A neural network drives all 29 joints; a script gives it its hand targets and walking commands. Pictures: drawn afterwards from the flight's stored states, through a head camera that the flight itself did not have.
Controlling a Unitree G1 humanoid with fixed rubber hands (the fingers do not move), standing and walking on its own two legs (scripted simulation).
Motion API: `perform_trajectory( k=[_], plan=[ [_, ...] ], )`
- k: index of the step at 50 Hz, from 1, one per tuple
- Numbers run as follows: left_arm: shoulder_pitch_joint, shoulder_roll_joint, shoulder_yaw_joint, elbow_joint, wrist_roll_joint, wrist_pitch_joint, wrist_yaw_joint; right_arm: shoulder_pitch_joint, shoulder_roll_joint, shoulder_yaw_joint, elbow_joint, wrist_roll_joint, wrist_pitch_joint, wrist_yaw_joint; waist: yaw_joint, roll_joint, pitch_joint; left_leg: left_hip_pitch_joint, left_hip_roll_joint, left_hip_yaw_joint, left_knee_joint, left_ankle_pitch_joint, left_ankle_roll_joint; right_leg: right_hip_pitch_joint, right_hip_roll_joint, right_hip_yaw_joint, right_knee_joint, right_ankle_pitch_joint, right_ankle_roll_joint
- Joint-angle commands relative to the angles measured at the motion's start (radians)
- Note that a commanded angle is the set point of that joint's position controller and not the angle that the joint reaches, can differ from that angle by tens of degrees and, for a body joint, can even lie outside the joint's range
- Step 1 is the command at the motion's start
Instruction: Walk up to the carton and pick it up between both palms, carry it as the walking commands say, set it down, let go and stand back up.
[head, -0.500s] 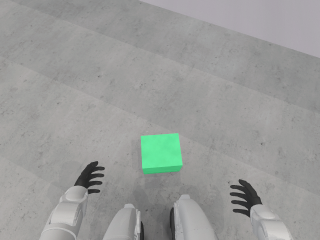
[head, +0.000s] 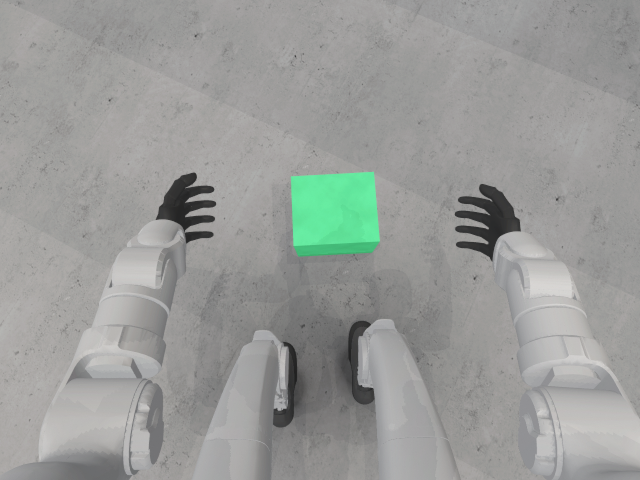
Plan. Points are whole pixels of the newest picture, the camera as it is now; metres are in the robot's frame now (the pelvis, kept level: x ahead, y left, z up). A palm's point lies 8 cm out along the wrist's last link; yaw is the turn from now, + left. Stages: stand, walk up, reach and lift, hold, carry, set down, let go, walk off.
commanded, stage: reach and lift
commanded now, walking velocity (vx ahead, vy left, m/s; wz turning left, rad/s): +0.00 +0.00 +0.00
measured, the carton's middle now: (333, 216) +0.54 -0.03 -0.59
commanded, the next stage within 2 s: none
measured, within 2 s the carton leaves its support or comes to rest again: neither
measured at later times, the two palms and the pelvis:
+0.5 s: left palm (201, 143) +0.52 +0.17 -0.13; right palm (494, 146) +0.51 -0.25 -0.14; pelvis +0.03 -0.02 -0.01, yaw +3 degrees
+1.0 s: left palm (217, 161) +0.53 +0.17 -0.22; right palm (465, 160) +0.53 -0.24 -0.23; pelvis -0.02 -0.01 -0.08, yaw +3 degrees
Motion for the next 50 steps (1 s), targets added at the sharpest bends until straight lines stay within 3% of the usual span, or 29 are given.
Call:
perform_trajectory(
  k=[1,4,6,8,9,10,13,14,16,17,19,20,21,22,23,27,32,33,34,36,38,40,41,43,45,46,48,49,50],
  plan=[
    [-0.265,0.142,0.062,-0.154,0.007,-0.085,0.030,-0.245,-0.208,-0.088,-0.095,-0.029,-0.085,-0.007,-0.019,-0.035,-1.010,0.175,0.004,-0.024,-0.205,0.051,-0.027,0.540,0.017,0.036,-0.115,0.082,0.035],
    [-0.256,0.149,0.077,-0.159,0.009,-0.129,0.034,-0.263,-0.161,-0.048,-0.097,0.006,-0.117,-0.010,0.004,-0.085,-1.110,0.093,-0.022,-0.013,-0.192,0.101,-0.024,0.684,0.012,0.063,-0.110,0.201,0.034],
    [-0.362,0.188,0.086,-0.145,0.009,-0.165,0.020,-0.376,-0.188,-0.091,-0.114,0.002,-0.150,-0.015,-0.021,-0.025,-1.148,0.037,-0.022,-0.004,-0.198,0.065,-0.027,0.668,0.003,0.080,-0.098,0.203,0.049],
    [-0.370,0.171,0.095,-0.154,0.001,-0.200,0.017,-0.395,-0.190,-0.075,-0.105,0.011,-0.184,-0.016,-0.001,-0.053,-1.164,-0.040,-0.023,-0.009,-0.193,0.081,-0.025,0.709,0.000,0.085,-0.083,0.254,0.041],
    [-0.450,0.171,0.068,-0.156,-0.020,-0.214,0.014,-0.433,-0.179,-0.081,-0.098,0.019,-0.201,-0.014,-0.045,-0.036,-1.187,-0.040,-0.023,-0.016,-0.180,0.109,-0.028,0.662,0.009,0.067,-0.051,0.303,0.046],
    [-0.407,0.180,0.095,-0.121,-0.006,-0.222,0.016,-0.437,-0.194,-0.078,-0.082,0.011,-0.212,-0.016,-0.018,-0.055,-1.219,-0.037,-0.028,-0.017,-0.168,0.145,-0.039,0.683,0.005,0.079,-0.058,0.328,0.044],
    [-0.486,0.188,0.087,-0.089,-0.020,-0.259,0.012,-0.482,-0.180,-0.088,-0.065,0.022,-0.244,-0.014,-0.040,-0.011,-1.268,-0.041,-0.040,-0.013,-0.153,0.175,-0.033,0.669,0.001,0.087,-0.038,0.396,0.052],
    [-0.460,0.173,0.091,-0.072,-0.020,-0.268,0.008,-0.482,-0.190,-0.077,-0.050,0.015,-0.250,-0.015,-0.025,-0.050,-1.255,-0.117,-0.047,0.000,-0.136,0.173,-0.043,0.724,0.003,0.106,-0.038,0.432,0.051],
    [-0.512,0.184,0.088,-0.057,-0.031,-0.278,0.007,-0.529,-0.195,-0.103,-0.039,0.016,-0.263,-0.014,-0.055,-0.059,-1.323,-0.131,-0.051,-0.021,-0.138,0.237,-0.036,0.749,0.010,0.101,0.005,0.541,0.050],
    [-0.499,0.196,0.118,-0.030,-0.019,-0.288,0.008,-0.543,-0.208,-0.098,-0.047,0.010,-0.271,-0.013,-0.024,-0.068,-1.325,-0.154,-0.054,-0.008,-0.121,0.235,-0.036,0.753,0.000,0.126,0.004,0.545,0.049],
    [-0.544,0.216,0.127,-0.010,-0.011,-0.300,0.012,-0.590,-0.213,-0.106,-0.019,0.010,-0.282,-0.014,-0.028,-0.076,-1.316,-0.194,-0.060,-0.016,-0.125,0.250,-0.030,0.757,0.001,0.131,0.017,0.580,0.050],
    [-0.554,0.209,0.120,-0.076,-0.026,-0.306,0.019,-0.630,-0.211,-0.102,-0.108,0.018,-0.295,-0.016,-0.015,-0.095,-1.446,-0.180,-0.073,-0.013,-0.114,0.326,-0.037,0.840,0.011,0.131,0.046,0.698,0.050],
    [-0.533,0.203,0.134,-0.013,-0.025,-0.309,0.015,-0.598,-0.198,-0.095,-0.036,0.014,-0.291,-0.017,-0.015,-0.121,-1.409,-0.261,-0.071,0.003,-0.111,0.296,-0.038,0.894,0.000,0.156,0.028,0.706,0.048],
    [-0.579,0.236,0.161,-0.047,-0.009,-0.317,0.011,-0.663,-0.208,-0.101,-0.105,0.029,-0.292,-0.021,0.009,-0.120,-1.442,-0.304,-0.079,0.004,-0.109,0.270,-0.028,0.939,-0.005,0.172,0.041,0.733,0.054],
    [-0.545,0.238,0.175,-0.010,-0.006,-0.310,0.015,-0.641,-0.220,-0.118,-0.071,0.004,-0.286,-0.025,0.005,-0.132,-1.491,-0.292,-0.082,-0.001,-0.119,0.292,-0.026,0.977,-0.005,0.170,0.046,0.748,0.054],
    [-0.591,0.272,0.176,-0.095,-0.019,-0.299,0.012,-0.683,-0.211,-0.113,-0.100,0.025,-0.260,-0.030,0.007,-0.120,-1.629,-0.179,-0.079,-0.003,-0.120,0.367,-0.022,1.011,0.005,0.157,0.046,0.768,0.054],
    [-0.717,0.279,0.127,-0.285,-0.081,-0.258,0.037,-0.765,-0.295,-0.152,-0.203,0.060,-0.236,-0.034,-0.015,-0.007,-1.979,0.159,-0.072,0.002,-0.038,0.526,-0.039,0.982,0.031,0.117,0.111,0.787,0.057],
    [-0.753,0.311,0.134,-0.367,-0.094,-0.248,0.046,-0.791,-0.289,-0.139,-0.288,0.093,-0.226,-0.040,-0.019,-0.063,-2.066,0.192,-0.068,-0.006,-0.002,0.576,-0.041,1.018,0.040,0.110,0.141,0.849,0.067],
    [-0.789,0.282,0.110,-0.383,-0.106,-0.231,0.053,-0.829,-0.336,-0.150,-0.307,0.082,-0.223,-0.035,-0.044,-0.013,-2.094,0.165,-0.074,-0.001,-0.004,0.591,-0.057,1.051,0.045,0.099,0.158,0.903,0.064],
    [-0.812,0.318,0.136,-0.429,-0.117,-0.221,0.065,-0.916,-0.353,-0.179,-0.383,0.073,-0.206,-0.037,-0.030,-0.119,-2.045,-0.099,-0.084,0.015,-0.009,0.452,-0.051,1.199,0.025,0.132,0.189,0.960,0.049],
    [-0.902,0.308,0.104,-0.402,-0.138,-0.204,0.076,-1.001,-0.372,-0.190,-0.338,0.077,-0.200,-0.044,-0.031,-0.085,-1.988,-0.071,-0.091,-0.010,0.017,0.424,-0.044,1.055,0.021,0.125,0.199,0.810,0.058],
    [-0.916,0.297,0.103,-0.231,-0.122,-0.189,0.078,-0.986,-0.357,-0.169,-0.153,0.076,-0.199,-0.033,-0.024,-0.058,-1.835,-0.037,-0.085,-0.008,0.053,0.340,-0.046,0.811,0.027,0.094,0.206,0.616,0.054],
    [-0.889,0.276,0.086,-0.076,-0.105,-0.185,0.070,-0.951,-0.351,-0.180,-0.009,0.067,-0.203,-0.026,-0.055,-0.027,-1.692,-0.081,-0.074,-0.001,0.080,0.225,-0.048,0.714,0.031,0.085,0.210,0.471,0.059],
    [-0.936,0.262,0.111,-0.040,-0.071,-0.200,0.062,-0.946,-0.314,-0.167,0.097,0.049,-0.213,-0.018,-0.040,-0.045,-1.546,-0.152,-0.075,0.010,0.107,0.135,-0.053,0.563,0.040,0.077,0.211,0.333,0.056],
    [-0.987,0.234,0.099,-0.059,-0.066,-0.207,0.069,-0.983,-0.340,-0.197,0.081,0.010,-0.239,-0.016,-0.085,-0.045,-1.646,-0.133,-0.083,0.015,0.153,0.141,-0.065,0.530,0.048,0.044,0.255,0.321,0.056],
    [-0.977,0.240,0.116,0.009,-0.053,-0.210,0.073,-1.011,-0.320,-0.177,0.107,0.018,-0.244,-0.019,-0.045,-0.061,-1.591,-0.171,-0.088,0.033,0.173,0.095,-0.061,0.484,0.046,0.040,0.266,0.249,0.062],
    [-0.987,0.223,0.134,0.075,-0.029,-0.206,0.082,-1.051,-0.328,-0.159,0.139,0.022,-0.244,-0.014,-0.043,-0.060,-1.544,-0.212,-0.077,0.035,0.204,0.044,-0.057,0.415,0.055,0.038,0.297,0.176,0.060],
    [-1.001,0.233,0.146,0.071,-0.004,-0.212,0.087,-1.074,-0.331,-0.163,0.112,0.027,-0.244,-0.014,-0.003,-0.030,-1.518,-0.233,-0.084,0.038,0.235,0.028,-0.059,0.356,0.054,0.043,0.316,0.130,0.059],
    [-1.097,0.256,0.131,-0.043,-0.028,-0.215,0.100,-1.146,-0.365,-0.174,0.040,0.020,-0.246,-0.019,-0.041,-0.025,-1.631,-0.158,-0.077,0.025,0.242,0.051,-0.057,0.351,0.055,0.018,0.340,0.144,0.061]
  ],
)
